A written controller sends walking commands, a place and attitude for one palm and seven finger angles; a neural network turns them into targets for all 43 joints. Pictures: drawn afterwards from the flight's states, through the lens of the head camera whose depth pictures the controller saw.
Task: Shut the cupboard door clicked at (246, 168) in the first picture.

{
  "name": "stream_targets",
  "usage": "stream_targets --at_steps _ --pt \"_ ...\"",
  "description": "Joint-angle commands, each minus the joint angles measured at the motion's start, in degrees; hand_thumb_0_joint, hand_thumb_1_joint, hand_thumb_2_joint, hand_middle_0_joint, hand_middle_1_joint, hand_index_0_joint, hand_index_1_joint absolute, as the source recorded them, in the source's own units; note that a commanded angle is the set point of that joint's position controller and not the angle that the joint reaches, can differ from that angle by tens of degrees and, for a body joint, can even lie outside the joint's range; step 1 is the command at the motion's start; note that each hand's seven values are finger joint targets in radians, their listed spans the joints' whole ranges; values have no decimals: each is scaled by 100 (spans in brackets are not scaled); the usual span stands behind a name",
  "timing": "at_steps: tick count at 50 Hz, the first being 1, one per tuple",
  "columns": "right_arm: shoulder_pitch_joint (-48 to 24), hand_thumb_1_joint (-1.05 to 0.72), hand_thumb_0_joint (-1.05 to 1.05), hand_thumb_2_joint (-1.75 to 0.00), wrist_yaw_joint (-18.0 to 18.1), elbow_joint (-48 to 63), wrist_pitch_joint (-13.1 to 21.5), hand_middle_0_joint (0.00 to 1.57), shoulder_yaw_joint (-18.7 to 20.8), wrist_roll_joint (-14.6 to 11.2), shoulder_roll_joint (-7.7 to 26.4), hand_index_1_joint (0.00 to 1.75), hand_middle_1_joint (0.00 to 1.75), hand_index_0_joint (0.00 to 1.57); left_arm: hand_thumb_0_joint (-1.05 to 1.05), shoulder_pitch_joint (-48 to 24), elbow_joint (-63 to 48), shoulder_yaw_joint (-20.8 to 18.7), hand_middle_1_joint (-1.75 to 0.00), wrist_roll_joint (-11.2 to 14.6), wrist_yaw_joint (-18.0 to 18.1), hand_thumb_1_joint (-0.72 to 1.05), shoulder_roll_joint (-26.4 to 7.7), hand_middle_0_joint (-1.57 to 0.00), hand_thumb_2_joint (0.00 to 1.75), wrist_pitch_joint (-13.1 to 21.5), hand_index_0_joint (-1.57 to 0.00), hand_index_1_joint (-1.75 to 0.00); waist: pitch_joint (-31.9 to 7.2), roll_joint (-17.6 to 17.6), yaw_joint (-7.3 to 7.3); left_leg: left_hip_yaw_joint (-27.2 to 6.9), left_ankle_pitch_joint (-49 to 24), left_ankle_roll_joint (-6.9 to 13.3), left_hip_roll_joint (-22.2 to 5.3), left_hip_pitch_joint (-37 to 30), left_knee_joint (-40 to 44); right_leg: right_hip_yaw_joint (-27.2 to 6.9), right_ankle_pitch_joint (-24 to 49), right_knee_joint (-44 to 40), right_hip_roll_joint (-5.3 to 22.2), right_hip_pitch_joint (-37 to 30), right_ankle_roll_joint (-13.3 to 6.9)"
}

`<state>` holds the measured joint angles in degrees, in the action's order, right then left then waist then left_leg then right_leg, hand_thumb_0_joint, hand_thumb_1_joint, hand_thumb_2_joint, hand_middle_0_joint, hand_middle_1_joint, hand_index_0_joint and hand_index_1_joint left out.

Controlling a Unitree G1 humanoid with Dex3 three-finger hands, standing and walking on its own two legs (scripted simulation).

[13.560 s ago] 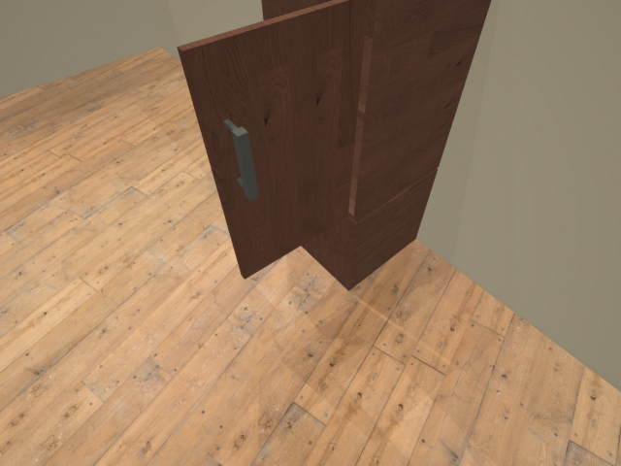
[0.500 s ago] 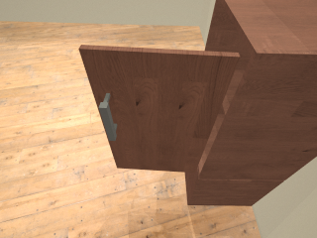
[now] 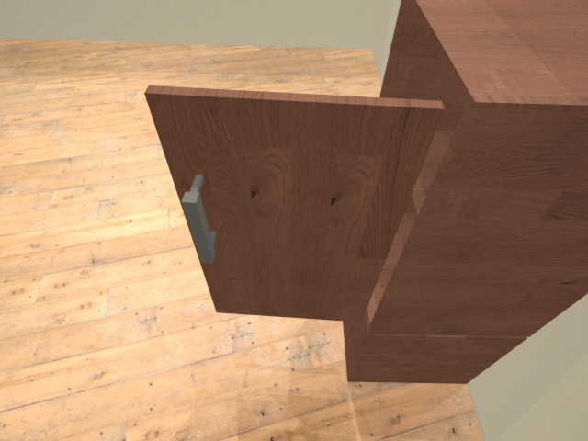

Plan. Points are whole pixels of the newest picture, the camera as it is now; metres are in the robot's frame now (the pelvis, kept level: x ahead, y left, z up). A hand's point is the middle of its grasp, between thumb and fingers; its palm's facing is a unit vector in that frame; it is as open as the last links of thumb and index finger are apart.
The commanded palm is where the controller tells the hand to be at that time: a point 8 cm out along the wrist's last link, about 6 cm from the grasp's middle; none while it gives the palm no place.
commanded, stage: raise the hand and make a fist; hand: left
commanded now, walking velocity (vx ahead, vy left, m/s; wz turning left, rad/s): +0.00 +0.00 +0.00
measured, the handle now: (203, 220) +0.42 +0.18 +0.04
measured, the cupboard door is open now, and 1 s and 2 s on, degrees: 87 87 87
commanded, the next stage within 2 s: bring the fist close to the handle in 2.00 s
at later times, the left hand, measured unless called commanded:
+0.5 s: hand out of the picture +0.11 +0.16 -0.06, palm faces +0.02 -1.00 +0.00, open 6.2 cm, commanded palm +0.10 +0.22 -0.04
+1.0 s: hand (154, 418) +0.15 +0.18 -0.01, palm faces +0.01 -1.00 -0.04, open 3.8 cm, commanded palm +0.12 +0.23 +0.00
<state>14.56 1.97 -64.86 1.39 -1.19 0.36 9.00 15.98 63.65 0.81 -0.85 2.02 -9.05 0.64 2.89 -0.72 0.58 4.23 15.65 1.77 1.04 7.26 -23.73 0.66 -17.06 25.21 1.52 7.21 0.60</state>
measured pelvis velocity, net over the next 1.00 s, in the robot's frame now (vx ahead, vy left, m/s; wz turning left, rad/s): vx -0.06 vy -0.01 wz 0.04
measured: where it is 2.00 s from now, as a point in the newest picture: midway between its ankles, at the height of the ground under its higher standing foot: outside the picture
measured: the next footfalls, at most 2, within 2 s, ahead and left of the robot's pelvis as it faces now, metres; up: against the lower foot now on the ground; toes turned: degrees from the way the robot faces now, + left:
none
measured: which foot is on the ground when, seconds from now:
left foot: down 0.00-1.00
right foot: down 0.00-1.00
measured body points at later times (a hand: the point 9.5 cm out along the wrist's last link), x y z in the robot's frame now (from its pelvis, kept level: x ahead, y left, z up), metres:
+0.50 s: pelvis -0.07 -0.04 -0.09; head -0.03 -0.03 +0.36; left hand +0.10 +0.21 -0.06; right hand +0.17 -0.29 -0.11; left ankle -0.03 +0.10 -0.74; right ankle -0.04 -0.12 -0.74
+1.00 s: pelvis -0.06 -0.01 -0.07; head -0.01 -0.01 +0.38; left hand +0.14 +0.24 +0.00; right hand +0.10 -0.25 -0.16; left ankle -0.03 +0.10 -0.74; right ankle -0.04 -0.12 -0.74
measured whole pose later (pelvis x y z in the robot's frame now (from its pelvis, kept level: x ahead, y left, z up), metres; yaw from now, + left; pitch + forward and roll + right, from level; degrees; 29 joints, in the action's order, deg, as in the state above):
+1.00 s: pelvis -0.06 -0.01 -0.07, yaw +2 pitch +11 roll -2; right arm 18.5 3.5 -31.8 14.2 -0.6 -1.5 13.5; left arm 24.2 -4.2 -9.3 16.8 -15.9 -13.8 19.7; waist -6.1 1.9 0.0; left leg 0.0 26.9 1.0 -1.0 44.9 -60.4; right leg 4.4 -27.7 58.4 0.5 42.0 -0.9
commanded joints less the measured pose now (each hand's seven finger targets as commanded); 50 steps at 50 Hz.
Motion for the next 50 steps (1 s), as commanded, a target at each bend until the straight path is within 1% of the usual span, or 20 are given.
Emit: stream_targets --at_steps 1,3,4,5,6,7,8,9,10,11,14,16,18,23,27,30,32,37,43,50 --pt "376 -90 0 -90 9 141 67 20 103 17 571 30 30 20 0 385 -130 -119 -30 16 58 90 -612 -20 90 64 -20 -30 -2 68 -39 -558 -1789 37 -683 -87 371 -371 1634 -271 486 187 -230" --pt "362 -90 0 -90 9 127 65 20 101 19 543 30 30 20 0 415 -127 -119 -30 9 57 90 -596 -20 90 63 -20 -30 101 85 -24 -547 -1709 37 -672 -31 386 -377 1615 -303 487 215 -231" --pt "18 -90 0 -90 -36 492 103 20 183 -41 779 30 30 20 0 724 26 -116 -30 -78 266 90 -660 -20 90 217 -20 -30 -47 -167 50 -438 -3183 -122 -842 202 -824 -485 3585 -128 651 359 -84" --pt "710 -90 0 -90 518 1973 1241 20 386 -164 1970 30 30 20 0 -4321 -9307 -2316 -30 650 356 90 -3817 -20 90 1762 -20 -30 -2364 349 -947 -592 -3758 -24 -542 -1566 -809 277 3229 1354 -49 530 -44" --pt "199 -90 0 -90 635 2007 1735 20 59 -443 1262 30 30 20 0 -216 -7371 -161 -32 760 417 90 -1071 -22 90 1286 -22 -32 -2851 2350 -350 -762 -4223 -71 -580 -2223 -609 393 768 1844 -322 1327 -84" --pt "-68 -90 0 -90 462 2151 1953 20 163 -270 960 30 30 20 0 1021 -7201 242 -34 1057 416 90 140 -24 90 528 -24 -34 -2263 1996 -169 -734 -4546 -283 -559 -1230 -165 483 -33 1755 -289 1305 -142" --pt "69 -90 0 -90 280 2040 2069 20 278 -264 1028 30 30 20 0 518 -6780 88 -36 962 428 90 -66 -25 90 504 -25 -36 -1291 913 -294 -710 -3745 -286 -547 -315 -364 375 113 1419 -139 1586 -103" --pt "-37 -90 0 -90 155 2268 2067 20 415 -213 1131 30 30 20 0 136 -6624 -57 -38 959 326 90 -77 -27 90 670 -27 -38 -311 584 -409 -794 -2590 -319 -403 491 -663 459 389 961 -105 1804 -136" --pt "-80 -90 0 -90 86 2459 2045 20 502 -130 1261 30 30 20 0 104 -6148 -596 -40 941 199 90 -465 -29 90 987 -29 -40 25 -189 -426 -815 -1508 -312 -254 1311 -991 532 604 766 -72 2026 -167" --pt "-207 -90 0 -90 19 2659 2037 20 521 -65 1228 30 30 20 0 733 -5590 -721 -42 1029 -42 90 -343 -31 90 1385 -31 -42 13 -981 -290 -749 -821 -238 -130 1845 -1282 517 391 868 -61 2294 -148" --pt "-456 -90 0 -90 -188 3179 1943 20 650 -29 1122 30 30 20 0 2273 -4835 -1077 -48 1388 -1229 90 -56 -36 90 2719 -36 -48 -1031 -1600 286 -456 -1129 -294 62 2745 -2339 382 1682 2165 -60 2436 -139" --pt "-622 -90 0 -90 -263 3516 1900 20 701 -59 1163 30 30 20 0 1854 -4926 -1304 -52 1624 -2119 90 -413 -40 90 3596 -40 -52 -1222 -1164 284 -365 -258 -346 166 3541 -2863 -6 775 2531 46 2839 -168" --pt "-759 -90 0 -90 -275 3958 1786 20 711 -169 1219 30 30 20 0 1690 -5128 -1783 -56 1739 -2583 90 -1063 -44 90 3610 -44 -56 -1620 -309 442 -189 61 -245 218 3790 -3153 -452 120 2555 142 2771 -217" --pt "-714 -90 0 -90 -14 4670 1707 20 586 -249 1183 30 30 20 0 -227 -7510 -1772 -66 2011 -2189 90 -1465 -53 90 3119 -53 -66 -1990 332 96 -267 1151 -29 90 3970 -3517 -980 -2610 2032 101 3389 -140" --pt "-449 -90 0 -90 171 4468 1815 20 447 -203 1184 30 30 20 0 -856 -8454 -1260 -74 1853 -1882 90 -1338 -60 90 3400 -60 -74 -1856 241 -344 -472 1092 66 -66 3815 -3728 -814 -2292 2144 -65 3743 -144" --pt "-348 -90 0 -90 267 4281 1846 20 386 -248 1244 30 30 20 0 -561 -7887 -1010 -80 1826 -2085 90 -1273 -66 90 3112 -66 -80 -1578 301 -418 -535 1203 55 -95 3944 -3684 -715 -2267 2106 -103 3777 -145" --pt "-341 -90 0 -90 311 4220 1811 20 338 -298 1254 30 30 20 0 -341 -7323 -1042 -84 1824 -2241 90 -1300 -69 90 2665 -69 -84 -1381 378 -327 -573 1171 43 -104 3983 -3552 -690 -2258 2013 -121 3677 -151" --pt "-444 -90 0 -90 301 4387 1684 20 355 -300 1079 30 30 20 0 417 -7420 -1757 -94 1970 -2095 90 -1535 -79 90 1825 -79 -94 -2016 175 149 -585 485 -4 -57 3638 -3157 -537 -1353 1958 -49 2696 -99" --pt "-345 -90 0 -90 204 4374 1660 20 352 -175 1036 30 30 20 0 587 -7833 -1525 -106 1913 -1723 90 -1143 -90 90 2142 -90 -106 -1945 39 86 -666 -58 -38 -76 3240 -2812 41 -178 2378 -167 2753 -139" --pt "-188 -90 0 -90 175 4421 1678 20 374 -195 1189 30 30 20 0 595 -8130 -1311 -120 1850 -1794 90 -1145 -102 90 2302 -102 -120 -2053 275 16 -708 -81 -49 -86 2829 -2606 269 -69 2479 -231 2869 -194"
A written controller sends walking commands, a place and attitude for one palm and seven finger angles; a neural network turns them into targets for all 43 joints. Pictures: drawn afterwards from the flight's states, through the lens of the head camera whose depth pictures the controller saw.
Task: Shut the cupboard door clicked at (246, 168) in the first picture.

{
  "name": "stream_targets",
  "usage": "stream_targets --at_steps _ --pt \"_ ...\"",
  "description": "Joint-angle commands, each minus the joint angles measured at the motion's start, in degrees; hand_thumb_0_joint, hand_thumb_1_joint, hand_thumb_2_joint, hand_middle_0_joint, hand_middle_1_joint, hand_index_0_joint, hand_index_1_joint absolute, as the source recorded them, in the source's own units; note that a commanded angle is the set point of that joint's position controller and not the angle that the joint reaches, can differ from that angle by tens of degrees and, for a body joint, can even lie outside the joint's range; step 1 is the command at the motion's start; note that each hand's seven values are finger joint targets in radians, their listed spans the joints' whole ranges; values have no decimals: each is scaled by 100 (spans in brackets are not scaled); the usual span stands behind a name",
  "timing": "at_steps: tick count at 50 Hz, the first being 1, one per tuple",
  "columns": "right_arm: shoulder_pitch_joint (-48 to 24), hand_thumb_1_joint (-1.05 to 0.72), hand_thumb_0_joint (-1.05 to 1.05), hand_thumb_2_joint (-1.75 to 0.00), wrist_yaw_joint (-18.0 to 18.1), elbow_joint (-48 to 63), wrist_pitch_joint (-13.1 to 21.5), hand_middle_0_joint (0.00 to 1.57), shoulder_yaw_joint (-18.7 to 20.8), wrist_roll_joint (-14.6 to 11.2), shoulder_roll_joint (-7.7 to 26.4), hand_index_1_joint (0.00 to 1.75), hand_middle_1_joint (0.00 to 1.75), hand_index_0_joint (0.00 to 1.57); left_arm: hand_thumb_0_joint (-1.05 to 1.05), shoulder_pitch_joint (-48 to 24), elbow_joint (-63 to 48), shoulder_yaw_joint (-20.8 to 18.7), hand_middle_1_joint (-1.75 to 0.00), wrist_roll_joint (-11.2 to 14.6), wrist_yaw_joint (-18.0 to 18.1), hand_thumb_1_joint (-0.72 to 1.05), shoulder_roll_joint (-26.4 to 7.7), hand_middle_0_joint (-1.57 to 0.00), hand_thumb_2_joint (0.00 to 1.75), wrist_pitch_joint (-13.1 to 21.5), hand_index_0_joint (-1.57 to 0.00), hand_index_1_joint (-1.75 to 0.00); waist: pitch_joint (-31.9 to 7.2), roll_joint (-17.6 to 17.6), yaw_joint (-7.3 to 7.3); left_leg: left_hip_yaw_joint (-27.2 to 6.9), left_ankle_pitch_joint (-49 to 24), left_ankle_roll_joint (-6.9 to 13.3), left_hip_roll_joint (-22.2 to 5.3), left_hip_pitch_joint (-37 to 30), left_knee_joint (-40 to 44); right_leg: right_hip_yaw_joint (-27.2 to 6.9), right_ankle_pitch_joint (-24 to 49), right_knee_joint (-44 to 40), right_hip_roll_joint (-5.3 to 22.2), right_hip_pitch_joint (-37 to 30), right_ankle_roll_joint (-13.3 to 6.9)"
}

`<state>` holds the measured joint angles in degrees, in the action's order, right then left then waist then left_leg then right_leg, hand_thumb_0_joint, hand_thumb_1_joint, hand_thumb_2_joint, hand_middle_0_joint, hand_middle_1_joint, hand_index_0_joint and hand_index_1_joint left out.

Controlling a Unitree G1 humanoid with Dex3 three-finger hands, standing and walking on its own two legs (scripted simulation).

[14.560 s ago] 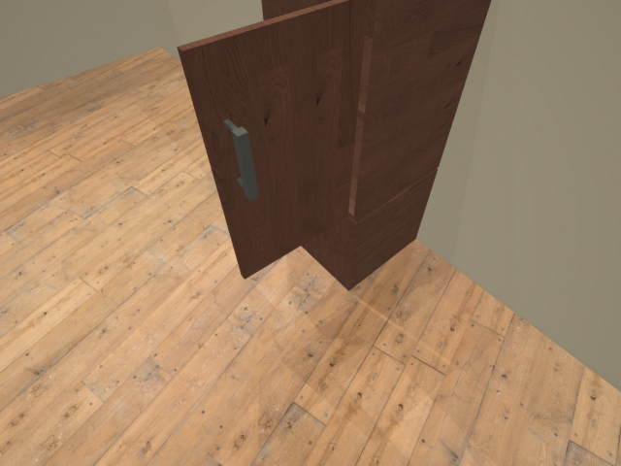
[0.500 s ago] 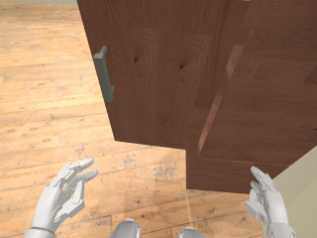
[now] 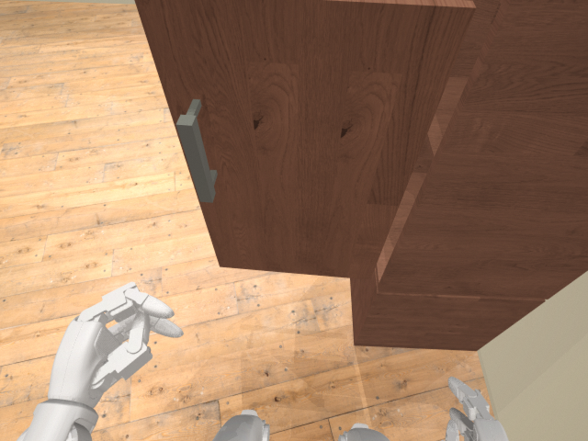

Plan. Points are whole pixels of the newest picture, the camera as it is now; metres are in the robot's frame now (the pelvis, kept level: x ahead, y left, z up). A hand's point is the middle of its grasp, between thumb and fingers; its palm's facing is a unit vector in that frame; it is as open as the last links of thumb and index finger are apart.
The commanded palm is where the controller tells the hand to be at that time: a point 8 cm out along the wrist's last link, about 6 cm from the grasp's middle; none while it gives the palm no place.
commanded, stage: raise the hand and make a fist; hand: left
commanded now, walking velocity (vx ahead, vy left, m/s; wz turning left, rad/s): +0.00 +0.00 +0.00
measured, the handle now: (201, 153) +0.48 +0.17 +0.11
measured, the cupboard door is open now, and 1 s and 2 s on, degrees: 87 87 87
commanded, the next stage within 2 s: bring the fist close to the handle in 1.00 s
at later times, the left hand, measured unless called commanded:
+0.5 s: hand (125, 325) +0.23 +0.20 +0.10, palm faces -0.02 -1.00 -0.05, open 3.1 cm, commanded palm +0.21 +0.25 +0.11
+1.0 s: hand (139, 320) +0.23 +0.18 +0.11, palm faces -0.02 -1.00 -0.05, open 3.1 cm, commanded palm +0.21 +0.23 +0.12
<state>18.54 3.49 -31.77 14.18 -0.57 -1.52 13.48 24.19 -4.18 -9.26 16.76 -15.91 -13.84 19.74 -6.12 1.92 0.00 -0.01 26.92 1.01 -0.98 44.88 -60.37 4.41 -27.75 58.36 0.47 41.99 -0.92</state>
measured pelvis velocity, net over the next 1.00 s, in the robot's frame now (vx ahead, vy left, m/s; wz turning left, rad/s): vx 0.01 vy -0.01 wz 0.01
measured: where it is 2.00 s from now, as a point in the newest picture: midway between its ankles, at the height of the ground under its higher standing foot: outside the picture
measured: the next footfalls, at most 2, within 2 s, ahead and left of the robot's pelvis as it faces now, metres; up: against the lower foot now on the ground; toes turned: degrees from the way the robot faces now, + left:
none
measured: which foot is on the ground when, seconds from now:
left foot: down 0.00-1.00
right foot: down 0.00-1.00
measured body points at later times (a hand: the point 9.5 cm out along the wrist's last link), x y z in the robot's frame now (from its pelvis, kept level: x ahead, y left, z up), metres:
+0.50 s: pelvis +0.01 +0.01 +0.02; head +0.04 +0.01 +0.47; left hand +0.22 +0.25 +0.11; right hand +0.21 -0.20 -0.04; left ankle +0.03 +0.11 -0.67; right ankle +0.01 -0.11 -0.67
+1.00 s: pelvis +0.01 -0.01 +0.03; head +0.03 -0.01 +0.48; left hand +0.22 +0.23 +0.12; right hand +0.18 -0.25 -0.04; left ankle +0.03 +0.11 -0.67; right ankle +0.01 -0.11 -0.67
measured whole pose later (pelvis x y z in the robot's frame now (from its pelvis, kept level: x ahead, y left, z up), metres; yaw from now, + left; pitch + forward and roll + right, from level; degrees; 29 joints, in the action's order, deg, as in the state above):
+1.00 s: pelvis +0.01 -0.01 +0.03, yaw +1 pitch +6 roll -1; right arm 15.9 3.6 -31.5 14.8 -1.8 -2.7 15.0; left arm 20.4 -5.2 -10.0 16.9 -16.0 -14.9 13.8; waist -4.6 2.0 0.6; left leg -0.3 23.5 0.3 -0.9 32.3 -50.0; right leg 4.6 -24.6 48.4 0.1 29.6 -1.4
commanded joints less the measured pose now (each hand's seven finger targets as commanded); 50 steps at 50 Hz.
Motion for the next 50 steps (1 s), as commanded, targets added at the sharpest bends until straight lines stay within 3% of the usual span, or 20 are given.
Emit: stream_targets --at_steps 1,7,9,15,17,26,28,31,32,33,35,37,39,42,45,48,50 --pt "-569 -90 0 -90 26 1130 390 20 313 -15 749 30 30 20 0 -203 -1449 -315 -122 76 24 90 -682 -104 90 371 -104 -122 -1152 66 72 -292 -1270 22 104 -1023 1089 -68 1070 -820 -136 -600 -50" --pt "-551 -90 0 -90 25 1158 244 20 259 -28 735 30 30 20 0 -292 -1623 -367 -134 25 195 90 -729 -115 90 150 -115 -134 -1007 169 79 -374 -1438 -24 72 -1277 1311 54 1277 -877 -199 -753 -78" --pt "-552 -90 0 -90 10 1211 196 20 239 -45 724 30 30 20 0 -286 -1612 -266 -138 23 182 90 -625 -119 90 41 -119 -138 -926 278 72 -364 -1475 -51 68 -1350 1384 67 1343 -927 -196 -791 -70" --pt "-540 -90 0 -90 -5 1275 104 20 165 -64 737 30 30 20 0 -524 -1652 -279 -150 6 107 90 -722 -130 90 -212 -130 -150 -838 277 39 -382 -1542 -63 54 -1548 1544 71 1471 -1118 -213 -966 -76" --pt "-577 -90 0 -90 11 1251 86 20 129 -71 749 30 30 20 0 -670 -1568 -343 -150 21 70 90 -801 -130 90 -282 -130 -150 -680 234 44 -371 -1448 -47 63 -1524 1584 46 1446 -1206 -230 -1031 -93" --pt "-656 -90 0 -90 29 1172 209 20 64 -109 740 30 30 20 0 -989 -1582 -456 -150 135 -33 90 -865 -130 90 -413 -130 -150 -766 291 58 -324 -1447 -30 88 -1800 1798 8 1511 -1482 -179 -1321 -65" --pt "-681 -90 0 -90 36 1134 224 20 58 -116 750 30 30 20 0 -1043 -1464 -491 -150 169 -48 90 -895 -130 90 -480 -130 -150 -644 67 47 -305 -1377 -8 98 -1722 1838 -24 1474 -1584 -169 -1436 -54" --pt "-707 -90 0 -90 48 1082 283 20 75 -130 756 30 30 20 0 -1016 -1394 -545 -150 200 -66 90 -884 -130 90 -502 -130 -150 -659 126 78 -256 -1340 -12 117 -1781 1896 -50 1426 -1671 -142 -1492 -39" --pt "-708 -90 0 -90 42 1055 280 20 62 -118 778 30 30 20 0 -952 -1193 -607 -150 195 -73 90 -964 -130 90 -554 -130 -150 -520 -16 96 -271 -1316 -1 120 -1673 1895 -80 1390 -1715 -148 -1521 -52" --pt "-722 -90 0 -90 38 1063 285 20 72 -125 758 30 30 20 0 -928 -1186 -509 -150 210 -95 90 -808 -130 90 -555 -130 -150 -517 -149 82 -249 -1316 4 124 -1672 1916 -75 1392 -1738 -130 -1537 -32" --pt "-731 -90 0 -90 39 1052 319 20 102 -127 770 30 30 20 0 -919 -1214 -570 -150 229 -103 90 -866 -130 90 -512 -130 -150 -597 -67 103 -194 -1343 8 147 -1683 1874 -150 1410 -1775 -100 -1574 -17" --pt "-720 -90 0 -90 38 1016 333 20 115 -111 793 30 30 20 0 -963 -1220 -655 -150 239 -89 90 -974 -130 90 -457 -130 -150 -571 -216 90 -183 -1380 14 147 -1630 1822 -220 1420 -1811 -87 -1644 -9" --pt "-747 -90 0 -90 31 1023 360 20 114 -112 768 30 30 20 0 -1035 -1328 -606 -150 219 -66 90 -924 -130 90 -374 -130 -150 -610 26 94 -143 -1291 12 164 -1648 1827 -268 1272 -1837 -55 -1603 -4" --pt "-731 -90 0 -90 33 996 376 20 130 -100 777 30 30 20 0 -1050 -1389 -666 -150 184 13 90 -1019 -130 90 -253 -130 -150 -570 -130 82 -158 -1257 30 149 -1648 1820 -278 1170 -1855 -73 -1582 -7" --pt "-741 -90 0 -90 20 966 407 20 134 -115 759 30 30 20 0 -992 -1391 -577 -150 146 28 90 -921 -130 90 -185 -130 -150 -597 171 61 -116 -1259 21 154 -1712 1826 -263 1204 -1841 -53 -1517 -4" --pt "-756 -90 0 -90 24 972 407 20 135 -114 771 30 30 20 0 -973 -1292 -516 -150 124 34 90 -881 -130 90 -209 -130 -150 -487 -72 33 -124 -1155 37 150 -1627 1833 -292 1043 -1898 -51 -1482 21" --pt "-754 -90 0 -90 30 958 421 20 142 -125 763 30 30 20 0 -981 -1346 -508 -150 127 24 90 -876 -130 90 -210 -130 -150 -561 122 29 -100 -1154 36 155 -1720 1826 -299 1053 -1915 -41 -1466 25"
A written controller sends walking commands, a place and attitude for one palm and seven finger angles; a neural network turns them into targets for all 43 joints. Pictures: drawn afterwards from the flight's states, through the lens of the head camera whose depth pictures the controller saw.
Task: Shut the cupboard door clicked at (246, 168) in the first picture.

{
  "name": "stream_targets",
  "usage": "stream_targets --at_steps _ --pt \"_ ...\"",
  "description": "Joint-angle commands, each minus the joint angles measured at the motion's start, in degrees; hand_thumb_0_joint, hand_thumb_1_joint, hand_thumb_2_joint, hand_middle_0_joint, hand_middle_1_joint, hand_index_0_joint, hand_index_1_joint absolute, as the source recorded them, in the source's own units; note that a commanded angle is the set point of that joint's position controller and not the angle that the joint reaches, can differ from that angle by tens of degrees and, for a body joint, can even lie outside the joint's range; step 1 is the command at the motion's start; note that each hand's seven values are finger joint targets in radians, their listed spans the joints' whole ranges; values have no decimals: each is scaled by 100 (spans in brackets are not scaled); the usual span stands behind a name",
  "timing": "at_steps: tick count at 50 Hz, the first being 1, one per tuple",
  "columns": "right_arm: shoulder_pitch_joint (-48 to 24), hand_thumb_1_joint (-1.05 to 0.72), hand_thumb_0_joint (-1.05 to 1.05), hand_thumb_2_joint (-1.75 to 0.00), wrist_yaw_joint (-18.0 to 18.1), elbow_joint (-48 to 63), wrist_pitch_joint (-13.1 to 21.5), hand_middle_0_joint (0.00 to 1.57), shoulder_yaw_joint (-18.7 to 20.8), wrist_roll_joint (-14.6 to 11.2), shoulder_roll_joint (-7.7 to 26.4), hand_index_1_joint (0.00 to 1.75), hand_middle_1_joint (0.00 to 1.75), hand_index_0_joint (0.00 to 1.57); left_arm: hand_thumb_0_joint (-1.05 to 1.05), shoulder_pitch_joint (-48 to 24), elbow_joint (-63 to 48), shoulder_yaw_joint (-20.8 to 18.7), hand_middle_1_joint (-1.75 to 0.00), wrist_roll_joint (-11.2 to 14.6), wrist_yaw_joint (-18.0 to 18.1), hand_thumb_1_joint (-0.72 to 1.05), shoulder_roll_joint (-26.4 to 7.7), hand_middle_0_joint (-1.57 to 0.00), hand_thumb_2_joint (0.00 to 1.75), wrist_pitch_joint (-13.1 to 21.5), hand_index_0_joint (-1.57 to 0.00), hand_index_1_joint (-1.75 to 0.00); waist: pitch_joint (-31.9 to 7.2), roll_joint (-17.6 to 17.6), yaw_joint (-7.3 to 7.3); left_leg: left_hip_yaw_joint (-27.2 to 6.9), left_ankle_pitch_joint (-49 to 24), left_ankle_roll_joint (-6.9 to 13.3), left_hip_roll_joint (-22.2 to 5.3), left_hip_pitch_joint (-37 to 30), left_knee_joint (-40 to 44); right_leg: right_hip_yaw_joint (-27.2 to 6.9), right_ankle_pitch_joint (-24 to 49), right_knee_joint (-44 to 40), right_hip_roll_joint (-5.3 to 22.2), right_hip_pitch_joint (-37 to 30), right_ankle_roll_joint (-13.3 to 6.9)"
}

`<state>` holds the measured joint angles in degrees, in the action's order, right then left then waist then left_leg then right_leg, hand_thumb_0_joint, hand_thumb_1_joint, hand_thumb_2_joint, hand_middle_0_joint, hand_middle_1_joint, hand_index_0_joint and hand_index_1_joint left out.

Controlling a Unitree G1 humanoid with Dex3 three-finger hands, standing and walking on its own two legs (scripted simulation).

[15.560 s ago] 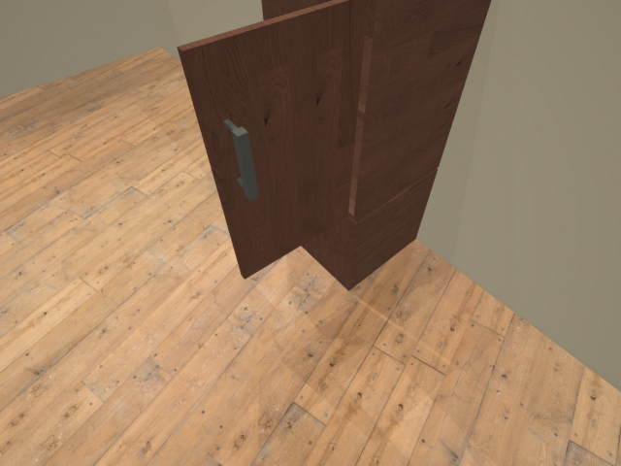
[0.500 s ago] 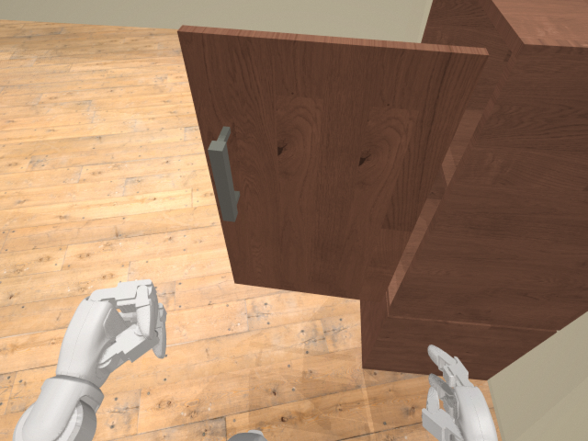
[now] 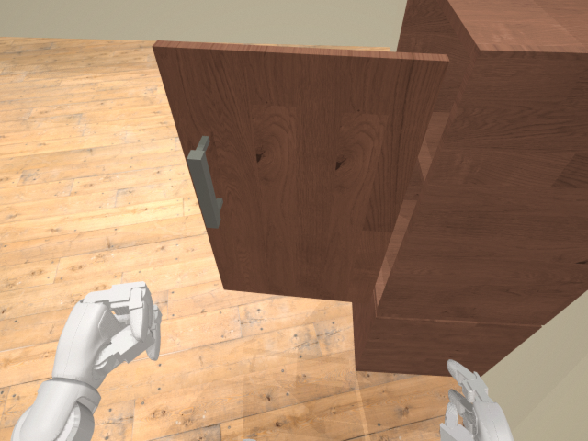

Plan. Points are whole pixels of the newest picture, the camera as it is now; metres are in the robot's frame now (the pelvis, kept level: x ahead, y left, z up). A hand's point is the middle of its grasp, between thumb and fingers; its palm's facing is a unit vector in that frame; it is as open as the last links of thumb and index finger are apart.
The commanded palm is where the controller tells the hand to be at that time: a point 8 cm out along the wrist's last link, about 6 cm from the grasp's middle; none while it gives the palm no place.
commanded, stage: bring the fist close to the handle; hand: left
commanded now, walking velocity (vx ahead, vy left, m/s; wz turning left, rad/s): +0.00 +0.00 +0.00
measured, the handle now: (209, 184) +0.47 +0.17 +0.08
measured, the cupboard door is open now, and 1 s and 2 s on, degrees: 87 87 84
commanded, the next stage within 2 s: push the door shut along its arc in 1.50 s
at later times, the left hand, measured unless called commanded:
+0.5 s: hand (183, 287) +0.28 +0.16 +0.09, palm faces -0.05 -1.00 -0.05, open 3.1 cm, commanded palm +0.27 +0.22 +0.09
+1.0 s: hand (217, 242) +0.35 +0.13 +0.09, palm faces -0.05 -1.00 -0.04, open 3.1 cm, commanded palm +0.34 +0.18 +0.09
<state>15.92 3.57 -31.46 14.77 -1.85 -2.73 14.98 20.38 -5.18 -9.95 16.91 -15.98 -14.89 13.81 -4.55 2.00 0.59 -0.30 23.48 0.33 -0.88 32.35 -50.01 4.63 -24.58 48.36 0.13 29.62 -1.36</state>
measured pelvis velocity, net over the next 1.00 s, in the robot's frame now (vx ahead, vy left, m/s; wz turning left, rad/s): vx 0.02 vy -0.01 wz -0.02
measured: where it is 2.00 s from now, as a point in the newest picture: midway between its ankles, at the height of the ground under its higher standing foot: outside the picture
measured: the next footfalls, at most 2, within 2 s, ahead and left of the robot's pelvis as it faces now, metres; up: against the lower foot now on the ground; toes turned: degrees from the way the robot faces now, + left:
none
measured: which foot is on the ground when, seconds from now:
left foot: down 0.00-1.00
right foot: down 0.00-1.00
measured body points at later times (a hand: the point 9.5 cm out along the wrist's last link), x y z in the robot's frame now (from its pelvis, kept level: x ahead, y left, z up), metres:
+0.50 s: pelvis +0.01 -0.01 +0.00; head +0.04 -0.02 +0.45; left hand +0.28 +0.22 +0.09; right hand +0.18 -0.24 -0.08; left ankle +0.02 +0.11 -0.70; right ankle +0.00 -0.10 -0.70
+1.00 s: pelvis +0.02 -0.01 +0.01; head +0.05 -0.02 +0.46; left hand +0.35 +0.19 +0.09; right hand +0.16 -0.25 -0.09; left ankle +0.02 +0.11 -0.70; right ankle +0.00 -0.10 -0.70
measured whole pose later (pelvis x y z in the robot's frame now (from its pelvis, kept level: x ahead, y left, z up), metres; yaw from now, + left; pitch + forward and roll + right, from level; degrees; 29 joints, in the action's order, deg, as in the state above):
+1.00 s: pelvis +0.02 -0.01 +0.01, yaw -1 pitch +8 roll +0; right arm 14.9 1.7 -35.1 9.6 -1.3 -2.4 13.9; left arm -7.1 17.2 -6.1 10.8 -7.6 -11.6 13.3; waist -4.6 1.8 -1.1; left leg 1.3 23.0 -0.1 -0.8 30.5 -45.7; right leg 2.9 -24.6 46.2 0.1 29.4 -1.6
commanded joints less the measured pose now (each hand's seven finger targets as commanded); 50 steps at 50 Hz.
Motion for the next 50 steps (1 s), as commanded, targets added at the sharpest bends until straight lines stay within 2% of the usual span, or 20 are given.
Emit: stream_targets --at_steps 1,4,6,7,11,12,17,23,26,27,28,30,32,35,38,40,42,45,48,50 --pt "-486 -90 0 -90 29 920 365 20 259 2 611 30 30 20 0 -565 -1168 -474 -150 111 42 90 -794 -130 90 358 -130 -150 -659 46 -21 -85 -820 105 142 -436 803 -298 774 -912 -13 -232 66" --pt "-496 -90 0 -90 42 925 373 20 265 6 612 30 30 20 0 -614 -1209 -485 -150 113 32 90 -802 -130 90 358 -130 -150 -731 -105 -39 -79 -840 109 139 -442 781 -331 755 -934 3 -269 93" --pt "-503 -90 0 -90 41 907 399 20 255 7 602 30 30 20 0 -701 -1241 -416 -150 118 36 90 -731 -130 90 395 -130 -150 -735 23 -63 -70 -922 113 147 -522 763 -299 922 -891 -4 -227 93" --pt "-488 -90 0 -90 50 871 390 20 244 24 621 30 30 20 0 -814 -1159 -445 -150 119 40 90 -807 -130 90 380 -130 -150 -642 -192 -97 -102 -927 121 131 -446 741 -306 923 -893 -21 -233 98" --pt "-494 -90 0 -90 64 792 431 20 246 5 626 30 30 20 0 -1402 -1072 -150 -150 16 103 90 -593 -130 90 409 -130 -150 -721 32 -176 -115 -774 121 134 -576 760 -266 741 -871 -15 -22 98" --pt "-468 -90 0 -90 71 778 424 20 239 24 641 30 30 20 0 -1483 -981 -185 -150 0 122 90 -677 -130 90 372 -130 -150 -693 -122 -176 -131 -805 129 125 -535 748 -283 771 -875 -22 -80 99" --pt "-450 -90 0 -90 59 712 344 20 242 31 641 30 30 20 0 -1825 -600 -329 -150 -111 222 90 -821 -130 90 217 -130 -150 -933 -183 -105 -98 -1060 123 139 -570 779 -308 1107 -851 13 -306 98" --pt "-487 -90 0 -90 -18 744 246 20 262 36 565 30 30 20 0 -1976 -417 -278 -150 -156 361 90 -628 -130 90 172 -130 -150 -1191 -80 -23 5 -1552 97 144 -759 811 -290 1829 -788 38 -567 99" --pt "-460 -90 0 -90 -47 698 176 20 266 22 586 30 30 20 0 -2238 -185 -224 -150 -207 403 90 -592 -130 90 177 -130 -150 -1034 -135 -109 38 -1498 83 133 -742 831 -259 1797 -810 20 -419 113" --pt "-450 -90 0 -90 -47 686 157 20 274 34 604 30 30 20 0 -2339 -136 -240 -150 -209 420 90 -638 -130 90 182 -130 -150 -1014 -322 -121 21 -1501 99 130 -679 818 -287 1802 -832 26 -470 124" --pt "-466 -90 0 -90 -51 676 141 20 285 22 601 30 30 20 0 -2418 -47 -248 -150 -233 437 90 -649 -130 90 190 -130 -150 -956 -249 -122 41 -1422 87 129 -673 838 -300 1717 -852 26 -424 122" --pt "-460 -90 0 -90 -54 658 128 20 287 19 591 30 30 20 0 -2771 -99 -81 -150 -257 457 90 -522 -130 90 221 -130 -150 -1113 -21 -156 56 -1461 85 137 -810 834 -291 1750 -830 27 -401 110" --pt "-430 -90 0 -90 -44 595 104 20 294 27 619 30 30 20 0 -3002 1 -153 -150 -302 515 90 -667 -130 90 254 -130 -150 -1130 -144 -185 28 -1511 92 115 -819 830 -296 1766 -825 20 -442 99" --pt "-414 -90 0 -90 -70 569 70 20 321 28 597 30 30 20 0 -3135 107 -109 -150 -326 577 90 -561 -130 90 300 -130 -150 -1367 -40 -144 37 -1719 69 108 -976 856 -259 2008 -757 16 -506 85" --pt "-357 -90 0 -90 -89 489 -4 20 327 32 607 30 30 20 0 -3387 467 -57 -150 -381 645 90 -534 -130 90 276 -130 -150 -1272 -234 -196 41 -1735 75 94 -930 851 -268 2077 -786 15 -490 100" --pt "-377 -90 0 -90 -103 465 -66 20 320 28 596 30 30 20 0 -3751 549 17 -150 -437 697 90 -491 -130 90 290 -130 -150 -1320 -76 -214 45 -1738 66 99 -1001 885 -261 2066 -769 17 -450 86" --pt "-350 -90 0 -90 -113 455 -123 20 337 44 622 30 30 20 0 -3765 731 -125 -150 -465 776 90 -619 -130 90 281 -130 -150 -1374 -270 -174 53 -1798 79 86 -980 883 -275 2139 -794 19 -561 93" --pt "-326 -90 0 -90 -150 447 -194 20 346 40 573 30 30 20 0 -4001 790 22 -150 -497 826 90 -428 -130 90 328 -130 -150 -1578 -61 -180 87 -2045 57 85 -1158 884 -267 2414 -747 14 -614 77" --pt "-278 -90 0 -90 -167 383 -280 20 347 40 591 30 30 20 0 -4327 1144 122 -150 -545 903 90 -346 -130 90 337 -130 -150 -1402 -321 -266 77 -1933 66 68 -1067 897 -264 2342 -786 5 -525 97" --pt "-271 -90 0 -90 -183 374 -324 20 359 42 596 30 30 20 0 -4503 1268 70 -150 -561 958 90 -373 -130 90 375 -130 -150 -1428 -233 -233 88 -1823 54 75 -1083 926 -272 2217 -808 0 -489 87"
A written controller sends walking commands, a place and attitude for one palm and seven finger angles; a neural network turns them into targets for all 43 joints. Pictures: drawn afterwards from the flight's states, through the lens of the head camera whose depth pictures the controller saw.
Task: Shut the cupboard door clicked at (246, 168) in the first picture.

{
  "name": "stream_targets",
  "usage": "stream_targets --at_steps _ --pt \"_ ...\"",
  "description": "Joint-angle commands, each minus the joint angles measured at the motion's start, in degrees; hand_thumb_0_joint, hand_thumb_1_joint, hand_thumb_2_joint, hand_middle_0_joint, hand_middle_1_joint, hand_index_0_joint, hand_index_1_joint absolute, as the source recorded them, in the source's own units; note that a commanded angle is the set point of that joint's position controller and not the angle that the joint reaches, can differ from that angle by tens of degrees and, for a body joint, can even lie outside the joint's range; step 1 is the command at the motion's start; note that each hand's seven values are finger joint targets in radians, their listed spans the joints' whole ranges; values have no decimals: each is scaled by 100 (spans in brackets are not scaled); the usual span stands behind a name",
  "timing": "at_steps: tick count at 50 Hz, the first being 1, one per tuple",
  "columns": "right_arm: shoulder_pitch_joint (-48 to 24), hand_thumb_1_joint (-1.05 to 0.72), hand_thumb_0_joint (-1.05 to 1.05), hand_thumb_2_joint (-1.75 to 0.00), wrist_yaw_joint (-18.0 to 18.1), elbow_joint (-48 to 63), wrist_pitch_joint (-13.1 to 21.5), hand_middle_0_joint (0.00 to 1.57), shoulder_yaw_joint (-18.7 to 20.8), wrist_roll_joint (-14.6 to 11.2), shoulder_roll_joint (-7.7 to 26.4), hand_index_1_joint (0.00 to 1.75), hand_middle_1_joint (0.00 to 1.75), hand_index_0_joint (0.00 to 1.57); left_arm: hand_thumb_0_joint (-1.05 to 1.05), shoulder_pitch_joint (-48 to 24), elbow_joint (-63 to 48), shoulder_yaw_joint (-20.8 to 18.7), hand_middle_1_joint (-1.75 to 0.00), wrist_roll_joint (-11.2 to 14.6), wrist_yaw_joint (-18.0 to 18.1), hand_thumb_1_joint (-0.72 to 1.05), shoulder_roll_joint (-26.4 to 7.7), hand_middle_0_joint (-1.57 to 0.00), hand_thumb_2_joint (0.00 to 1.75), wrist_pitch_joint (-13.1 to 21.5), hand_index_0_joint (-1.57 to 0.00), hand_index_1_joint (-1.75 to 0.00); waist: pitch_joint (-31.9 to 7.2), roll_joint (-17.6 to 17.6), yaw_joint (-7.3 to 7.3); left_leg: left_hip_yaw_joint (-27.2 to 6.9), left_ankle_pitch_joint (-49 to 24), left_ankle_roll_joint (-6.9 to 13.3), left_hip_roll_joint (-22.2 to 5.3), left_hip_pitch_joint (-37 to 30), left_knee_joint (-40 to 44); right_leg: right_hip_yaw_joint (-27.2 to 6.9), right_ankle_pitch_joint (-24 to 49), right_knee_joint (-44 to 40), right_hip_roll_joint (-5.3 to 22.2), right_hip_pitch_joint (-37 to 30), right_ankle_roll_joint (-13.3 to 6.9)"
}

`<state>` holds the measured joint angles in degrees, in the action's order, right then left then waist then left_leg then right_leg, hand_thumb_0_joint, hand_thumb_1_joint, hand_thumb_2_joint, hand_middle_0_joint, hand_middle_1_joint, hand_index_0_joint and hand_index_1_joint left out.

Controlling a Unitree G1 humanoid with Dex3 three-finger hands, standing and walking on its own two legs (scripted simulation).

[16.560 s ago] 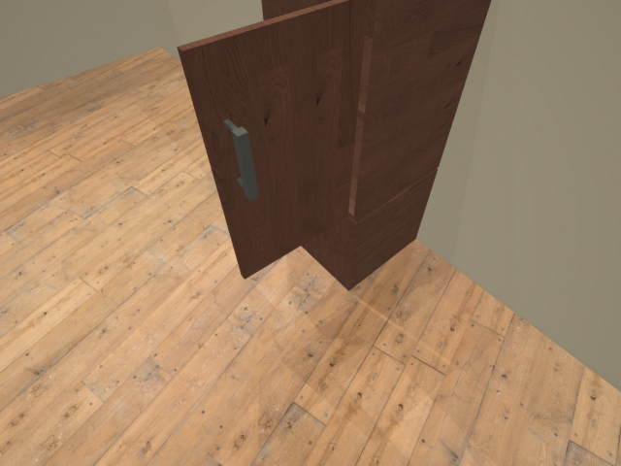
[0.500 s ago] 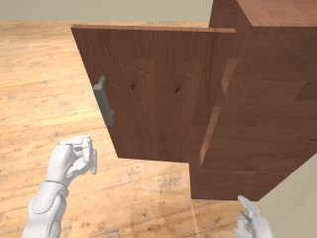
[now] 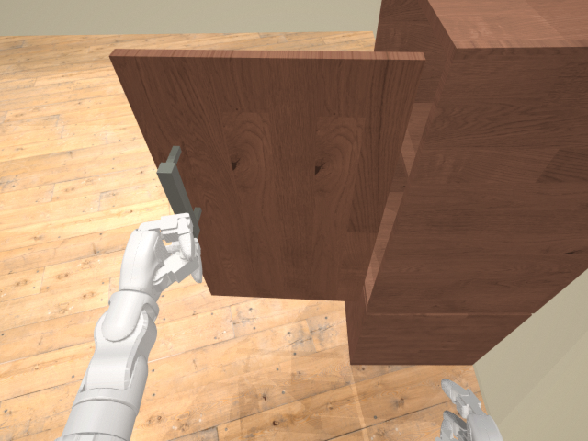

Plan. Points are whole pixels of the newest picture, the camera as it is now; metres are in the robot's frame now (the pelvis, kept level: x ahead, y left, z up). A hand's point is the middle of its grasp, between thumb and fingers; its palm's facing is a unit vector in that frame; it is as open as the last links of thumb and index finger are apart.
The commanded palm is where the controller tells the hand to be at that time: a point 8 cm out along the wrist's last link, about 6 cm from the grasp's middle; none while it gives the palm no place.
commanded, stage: bring the fist close to the handle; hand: left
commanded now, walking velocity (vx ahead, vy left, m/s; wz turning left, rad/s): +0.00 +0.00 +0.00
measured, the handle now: (184, 195) +0.45 +0.19 +0.08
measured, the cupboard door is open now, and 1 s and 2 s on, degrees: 87 84 67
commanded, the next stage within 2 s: push the door shut along its arc in 0.50 s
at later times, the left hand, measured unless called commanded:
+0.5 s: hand (197, 251) +0.35 +0.15 +0.08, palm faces -0.01 -1.00 -0.05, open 3.1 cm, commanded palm +0.33 +0.20 +0.08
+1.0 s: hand (199, 221) +0.39 +0.15 +0.08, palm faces -0.11 -0.99 -0.04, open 3.1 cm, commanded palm +0.39 +0.20 +0.08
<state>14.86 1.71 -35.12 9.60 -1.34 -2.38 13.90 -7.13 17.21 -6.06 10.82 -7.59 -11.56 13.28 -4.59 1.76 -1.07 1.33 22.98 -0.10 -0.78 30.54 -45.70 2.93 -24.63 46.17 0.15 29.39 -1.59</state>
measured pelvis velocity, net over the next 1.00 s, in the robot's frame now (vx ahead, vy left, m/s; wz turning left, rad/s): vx -0.01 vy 0.00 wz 0.00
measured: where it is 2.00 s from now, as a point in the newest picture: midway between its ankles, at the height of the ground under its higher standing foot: outside the picture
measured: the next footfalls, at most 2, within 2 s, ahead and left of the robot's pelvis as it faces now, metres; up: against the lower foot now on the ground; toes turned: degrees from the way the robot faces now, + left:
none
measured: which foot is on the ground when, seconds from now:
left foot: down 0.00-1.00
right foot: down 0.00-1.00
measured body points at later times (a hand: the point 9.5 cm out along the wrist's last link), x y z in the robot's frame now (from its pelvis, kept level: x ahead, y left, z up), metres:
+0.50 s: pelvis +0.00 +0.00 +0.00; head +0.03 -0.02 +0.45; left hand +0.34 +0.20 +0.08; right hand +0.12 -0.26 -0.10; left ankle +0.00 +0.12 -0.71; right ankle -0.02 -0.10 -0.71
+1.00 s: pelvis -0.01 +0.00 +0.00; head +0.04 +0.00 +0.45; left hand +0.39 +0.21 +0.09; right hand +0.09 -0.25 -0.11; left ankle +0.00 +0.12 -0.71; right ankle -0.02 -0.10 -0.71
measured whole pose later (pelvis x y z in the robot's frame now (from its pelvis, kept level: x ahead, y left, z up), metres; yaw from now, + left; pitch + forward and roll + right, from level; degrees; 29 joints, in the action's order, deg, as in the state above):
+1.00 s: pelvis -0.01 +0.00 +0.00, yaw +0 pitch +9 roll +0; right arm 16.3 1.9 -37.1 4.7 -1.4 -2.8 15.0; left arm -30.5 45.7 -9.6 10.5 -14.4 -16.6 18.4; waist -3.7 0.9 -3.1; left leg 1.2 21.8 0.3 -0.7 34.0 -46.2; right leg 3.0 -23.3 46.3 0.2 32.6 -1.4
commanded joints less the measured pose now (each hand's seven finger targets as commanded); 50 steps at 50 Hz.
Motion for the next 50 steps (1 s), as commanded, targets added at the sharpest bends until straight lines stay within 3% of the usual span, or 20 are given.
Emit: stream_targets --at_steps 1,2,3,5,7,11,12,13,16,17,21,22,31,33,35,37,40,43,45,50 --pt "-172 -90 0 -90 -2 720 165 20 297 7 709 30 30 20 0 -1915 -890 -313 -150 29 141 90 -731 -130 90 434 -130 -150 -1382 -148 -88 -65 -1740 96 68 -896 502 -112 2214 -601 4 -448 106" --pt "-127 -90 0 -90 7 679 120 20 318 17 742 30 30 20 0 -1967 -731 -507 -150 -9 188 90 -980 -130 90 445 -130 -150 -1420 -373 -83 -61 -1704 115 59 -834 489 -139 2187 -623 5 -530 121" --pt "-169 -90 0 -90 -4 705 93 20 299 12 711 30 30 20 0 -2056 -654 -378 -150 -8 186 90 -811 -130 90 459 -130 -150 -1377 -288 -83 -42 -1645 112 77 -796 525 -163 2166 -646 21 -533 120" --pt "-129 -90 0 -90 -1 630 46 20 298 9 716 30 30 20 0 -2521 -428 -400 -150 -17 207 90 -849 -130 90 503 -130 -150 -1393 -283 -139 -47 -1599 111 79 -823 515 -163 2120 -653 7 -465 114" --pt "-98 -90 0 -90 -5 662 6 20 324 35 744 30 30 20 0 -2300 -401 -702 -150 -21 204 90 -1162 -130 90 578 -130 -150 -1706 -267 19 -20 -1751 121 86 -827 512 -222 2323 -623 20 -773 105" --pt "-116 -90 0 -90 -50 711 -44 20 326 -3 688 30 30 20 0 -2189 -337 -486 -150 54 70 90 -839 -130 90 664 -130 -150 -1621 -137 -16 43 -1880 111 98 -851 548 -212 2584 -644 19 -789 104" --pt "-84 -90 0 -90 -52 728 -49 20 346 6 716 30 30 20 0 -1996 -243 -555 -150 73 61 90 -888 -130 90 670 -130 -150 -1589 -426 -6 36 -1866 137 88 -797 539 -216 2611 -680 17 -846 134" --pt "-83 -90 0 -90 -57 724 -67 20 347 -12 734 30 30 20 0 -1871 -134 -594 -150 85 44 90 -927 -130 90 661 -130 -150 -1483 -433 1 49 -1787 128 89 -724 572 -232 2565 -707 15 -825 136" --pt "-91 -90 0 -90 -65 742 -75 20 360 -26 718 30 30 20 0 -2130 -369 -426 -150 84 7 90 -784 -130 90 726 -130 -150 -1488 -173 -51 55 -1731 127 98 -843 577 -214 2438 -713 5 -691 121" --pt "-69 -90 0 -90 -47 722 -87 20 371 -14 754 30 30 20 0 -2113 -300 -542 -150 70 34 90 -963 -130 90 733 -130 -150 -1441 -374 -71 45 -1663 146 90 -774 560 -229 2352 -746 12 -726 140" --pt "-114 -90 0 -90 -32 683 -77 20 362 -8 729 30 30 20 0 -2436 -496 -472 -150 67 71 90 -919 -130 90 837 -130 -150 -1550 -144 -103 44 -1563 149 101 -900 586 -252 2227 -755 6 -654 127" --pt "-87 -90 0 -90 -9 657 -89 20 372 7 763 30 30 20 0 -2427 -451 -652 -150 51 98 90 -1166 -130 90 852 -130 -150 -1584 -264 -93 30 -1527 159 90 -842 574 -269 2171 -758 16 -730 141" --pt "-161 -90 0 -90 -15 686 -101 20 338 -34 739 30 30 20 0 -2249 -90 -564 -150 108 -75 90 -997 -130 90 820 -130 -150 -1501 -137 -55 23 -1560 137 108 -859 635 -237 2222 -771 10 -718 100" --pt "-112 -90 0 -90 10 612 -135 20 323 -52 782 30 30 20 0 -2702 243 -482 -150 105 -150 90 -1041 -130 90 757 -130 -150 -1177 -459 -245 1 -1309 163 89 -711 603 -267 1992 -857 8 -498 154" --pt "-109 -90 0 -90 30 572 -149 20 314 -61 801 30 30 20 0 -3264 422 -459 -150 99 -232 90 -1111 -130 90 760 -130 -150 -1120 -294 -288 -23 -1101 155 105 -706 602 -280 1705 -868 6 -316 133" --pt "-66 -90 0 -90 69 558 -160 20 319 -36 834 30 30 20 0 -3763 420 -534 -150 71 -276 90 -1327 -130 90 820 -130 -150 -1360 -231 -313 -53 -1089 170 104 -755 562 -307 1624 -830 17 -363 123" --pt "11 -90 0 -90 72 502 -155 20 315 -36 809 30 30 20 0 -4066 703 -523 -150 98 -381 90 -1283 -130 90 861 -130 -150 -1707 -50 -304 -91 -1373 148 112 -933 501 -261 1923 -697 -6 -392 76" --pt "118 -90 0 -90 61 454 -204 20 295 -38 832 30 30 20 0 -4260 1277 -466 -150 73 -480 90 -1254 -130 90 824 -130 -150 -1651 -122 -361 -129 -1424 148 112 -835 476 -225 1969 -638 -12 -290 67" --pt "215 -90 0 -90 53 426 -251 20 309 -28 879 30 30 20 0 -4440 1592 -671 -150 77 -531 90 -1469 -130 90 790 -130 -150 -1621 -299 -368 -121 -1427 151 115 -698 447 -241 2029 -636 -13 -294 80" --pt "395 -90 0 -90 59 355 -338 20 325 -37 928 30 30 20 0 -5155 2161 -630 -150 61 -781 90 -1550 -130 90 806 -130 -150 -1665 -256 -512 -140 -1352 164 121 -585 379 -245 1925 -590 -36 -114 72"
